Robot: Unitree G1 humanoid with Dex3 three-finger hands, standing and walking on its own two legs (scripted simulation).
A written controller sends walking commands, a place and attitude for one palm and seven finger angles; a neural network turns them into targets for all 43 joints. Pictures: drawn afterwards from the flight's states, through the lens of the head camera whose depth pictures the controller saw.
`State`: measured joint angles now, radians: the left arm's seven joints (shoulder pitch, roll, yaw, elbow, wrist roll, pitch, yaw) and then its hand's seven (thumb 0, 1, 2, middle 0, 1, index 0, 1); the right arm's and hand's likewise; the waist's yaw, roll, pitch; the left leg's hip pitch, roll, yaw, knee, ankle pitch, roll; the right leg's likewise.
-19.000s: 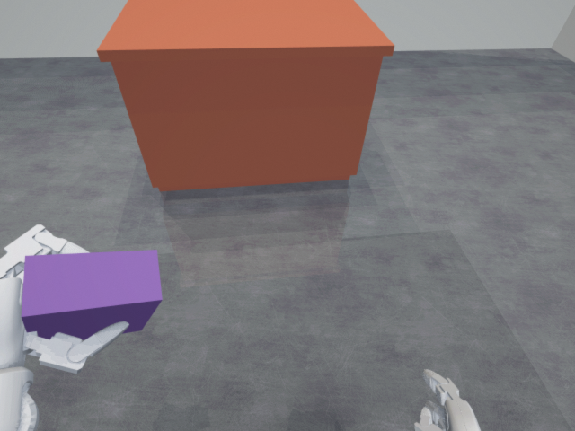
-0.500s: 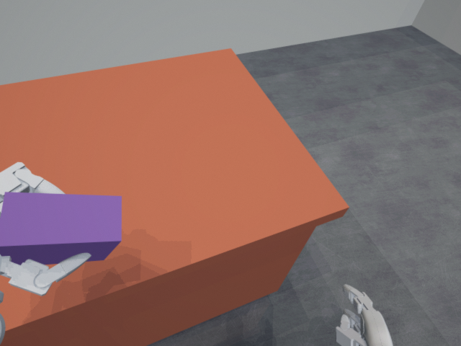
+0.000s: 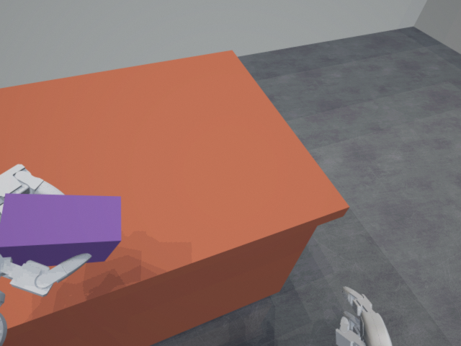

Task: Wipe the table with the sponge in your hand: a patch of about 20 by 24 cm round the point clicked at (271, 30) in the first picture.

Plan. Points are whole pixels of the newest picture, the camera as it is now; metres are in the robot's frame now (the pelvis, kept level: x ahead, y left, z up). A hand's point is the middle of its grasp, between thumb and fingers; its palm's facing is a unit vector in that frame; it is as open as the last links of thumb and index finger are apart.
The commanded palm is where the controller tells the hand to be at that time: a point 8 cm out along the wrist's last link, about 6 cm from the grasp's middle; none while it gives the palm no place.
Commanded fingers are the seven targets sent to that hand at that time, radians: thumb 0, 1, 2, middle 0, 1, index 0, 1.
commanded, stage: shuffle to correct the standing spot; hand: left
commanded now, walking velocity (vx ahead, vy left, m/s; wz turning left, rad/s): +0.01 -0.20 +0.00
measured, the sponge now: (80, 233) +0.23 +0.21 +0.14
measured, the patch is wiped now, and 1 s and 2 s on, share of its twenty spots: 0.00 0.00 0.00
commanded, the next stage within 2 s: come to a stop and stand still in 0.26 s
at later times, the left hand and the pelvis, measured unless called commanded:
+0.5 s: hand (18, 193) +0.25 +0.27 +0.20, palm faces +0.39 -0.77 -0.51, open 9.9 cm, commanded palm +0.16 +0.27 +0.18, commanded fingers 0.00 0.10 1.30 -1.20 -1.60 -1.20 -1.60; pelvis +0.00 -0.01 +0.00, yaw +0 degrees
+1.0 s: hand out of the picture +0.22 +0.31 +0.17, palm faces +0.44 -0.81 -0.39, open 9.9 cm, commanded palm +0.16 +0.33 +0.18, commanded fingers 0.00 0.10 1.30 -1.20 -1.60 -1.20 -1.60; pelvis +0.00 +0.05 +0.01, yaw +0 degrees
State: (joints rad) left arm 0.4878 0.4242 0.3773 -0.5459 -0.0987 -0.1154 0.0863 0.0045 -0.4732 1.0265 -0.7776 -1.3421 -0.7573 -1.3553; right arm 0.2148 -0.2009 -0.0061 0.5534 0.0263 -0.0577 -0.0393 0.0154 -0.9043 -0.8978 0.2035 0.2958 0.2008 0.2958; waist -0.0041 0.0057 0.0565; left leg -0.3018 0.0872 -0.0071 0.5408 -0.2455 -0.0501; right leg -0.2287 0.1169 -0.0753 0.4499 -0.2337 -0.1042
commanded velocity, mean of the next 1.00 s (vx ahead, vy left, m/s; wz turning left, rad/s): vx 0.00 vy -0.07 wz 0.00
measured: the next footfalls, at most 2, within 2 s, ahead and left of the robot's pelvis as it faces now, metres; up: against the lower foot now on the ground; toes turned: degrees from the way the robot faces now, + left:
none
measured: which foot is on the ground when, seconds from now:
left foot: down 0.00-1.00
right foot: down 0.00-1.00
